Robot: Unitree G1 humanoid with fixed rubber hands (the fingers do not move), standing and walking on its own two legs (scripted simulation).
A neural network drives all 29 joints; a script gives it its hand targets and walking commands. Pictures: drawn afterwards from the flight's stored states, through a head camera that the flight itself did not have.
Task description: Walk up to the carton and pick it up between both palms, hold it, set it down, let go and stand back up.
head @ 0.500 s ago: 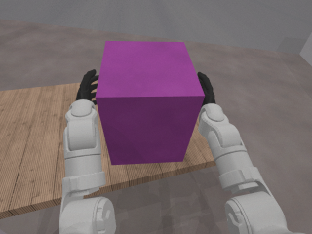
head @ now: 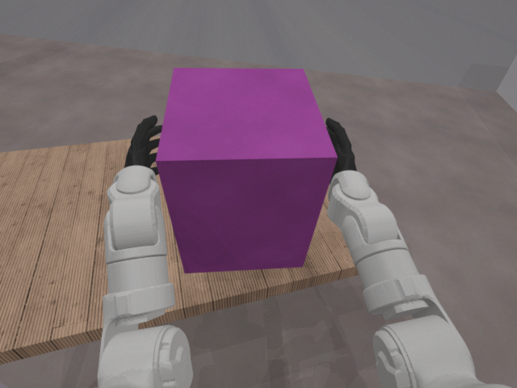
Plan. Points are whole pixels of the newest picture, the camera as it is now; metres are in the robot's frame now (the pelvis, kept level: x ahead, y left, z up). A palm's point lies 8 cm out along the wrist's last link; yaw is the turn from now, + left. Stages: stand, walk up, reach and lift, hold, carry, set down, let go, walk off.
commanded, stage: hold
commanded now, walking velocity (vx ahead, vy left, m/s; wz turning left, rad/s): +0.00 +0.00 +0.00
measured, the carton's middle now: (242, 173) +0.39 +0.01 +0.17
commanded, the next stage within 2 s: set down in 0.08 s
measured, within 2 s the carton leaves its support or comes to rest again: neither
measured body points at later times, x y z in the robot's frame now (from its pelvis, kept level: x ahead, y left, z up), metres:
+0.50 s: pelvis +0.01 +0.00 +0.00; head -0.04 +0.03 +0.45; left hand +0.39 +0.16 +0.21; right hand +0.39 -0.13 +0.21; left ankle +0.02 +0.13 -0.75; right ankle +0.02 -0.12 -0.75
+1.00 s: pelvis +0.03 +0.00 +0.00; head +0.01 +0.03 +0.45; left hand +0.41 +0.15 +0.14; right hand +0.41 -0.14 +0.16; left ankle +0.02 +0.13 -0.75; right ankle +0.02 -0.12 -0.75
